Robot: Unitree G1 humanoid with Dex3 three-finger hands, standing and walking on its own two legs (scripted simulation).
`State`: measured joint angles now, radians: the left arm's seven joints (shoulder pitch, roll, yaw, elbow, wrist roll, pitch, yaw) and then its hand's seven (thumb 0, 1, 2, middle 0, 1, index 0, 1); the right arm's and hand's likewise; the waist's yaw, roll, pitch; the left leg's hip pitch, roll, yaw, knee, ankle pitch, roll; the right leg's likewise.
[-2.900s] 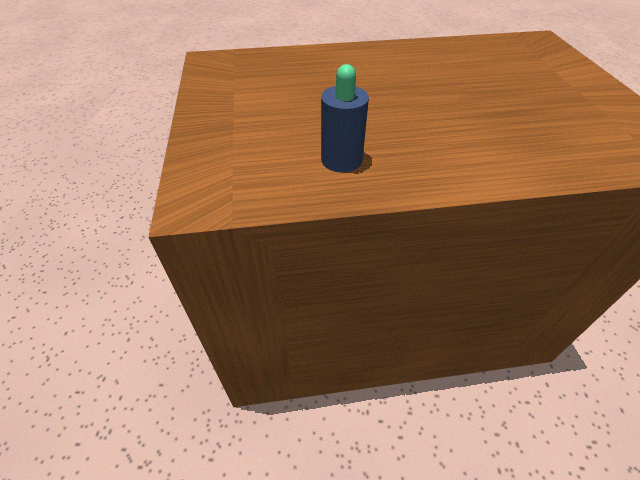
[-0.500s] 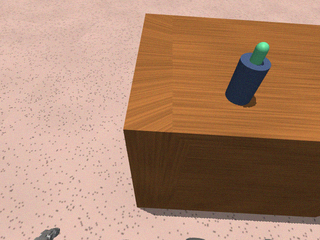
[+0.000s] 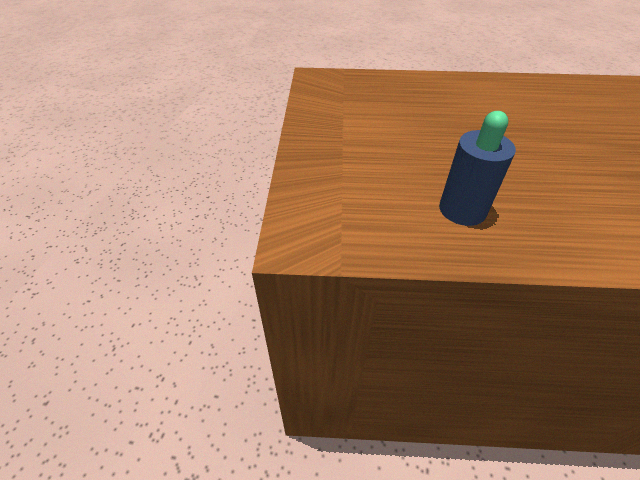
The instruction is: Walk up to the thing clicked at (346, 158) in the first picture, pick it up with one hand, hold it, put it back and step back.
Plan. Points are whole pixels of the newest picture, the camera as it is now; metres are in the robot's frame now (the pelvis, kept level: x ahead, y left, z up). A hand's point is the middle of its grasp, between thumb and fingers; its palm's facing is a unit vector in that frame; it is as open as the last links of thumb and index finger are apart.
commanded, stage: walk up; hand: right
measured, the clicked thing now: (479, 166) +0.53 -0.22 +0.11
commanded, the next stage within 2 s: stand in 0.68 s
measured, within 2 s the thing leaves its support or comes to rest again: neither
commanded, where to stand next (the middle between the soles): +0.08 +0.00 m, yaw -2 degrees
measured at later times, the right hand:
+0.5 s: hand out of the picture +0.10 -0.24 -0.15, palm faces -0.03 +0.94 -0.33, open 7.4 cm
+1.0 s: hand out of the picture +0.11 -0.25 -0.15, palm faces -0.03 +0.94 -0.33, open 7.4 cm
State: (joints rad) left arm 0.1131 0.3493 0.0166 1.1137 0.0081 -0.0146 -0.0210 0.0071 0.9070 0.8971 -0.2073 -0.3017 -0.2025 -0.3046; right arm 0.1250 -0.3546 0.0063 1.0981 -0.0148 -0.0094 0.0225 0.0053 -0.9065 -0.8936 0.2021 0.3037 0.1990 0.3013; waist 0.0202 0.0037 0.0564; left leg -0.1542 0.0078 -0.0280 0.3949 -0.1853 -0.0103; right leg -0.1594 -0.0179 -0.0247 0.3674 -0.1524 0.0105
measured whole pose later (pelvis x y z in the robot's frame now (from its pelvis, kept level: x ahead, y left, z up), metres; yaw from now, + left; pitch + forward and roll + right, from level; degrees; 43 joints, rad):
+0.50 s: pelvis +0.02 +0.01 +0.00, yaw +0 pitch -2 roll +0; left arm 0.09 0.34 0.01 1.16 0.01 -0.01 -0.01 0.01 0.91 0.90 -0.21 -0.30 -0.20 -0.30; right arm 0.09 -0.34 0.00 1.13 -0.01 -0.01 0.01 0.01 -0.91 -0.89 0.20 0.30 0.20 0.30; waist 0.01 0.00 0.05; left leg -0.12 0.00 -0.02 0.34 -0.18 0.00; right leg -0.13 -0.03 -0.02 0.32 -0.15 0.02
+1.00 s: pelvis +0.03 +0.00 +0.00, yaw +0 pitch -2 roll +0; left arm 0.10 0.35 0.00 1.15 0.01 -0.02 -0.01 0.01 0.91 0.90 -0.21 -0.30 -0.20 -0.30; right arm 0.10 -0.35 0.00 1.15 -0.01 -0.01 0.01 0.00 -0.91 -0.89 0.20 0.30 0.20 0.30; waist 0.00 0.00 0.05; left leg -0.10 0.00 -0.03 0.31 -0.18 -0.01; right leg -0.12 -0.02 -0.02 0.32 -0.17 0.01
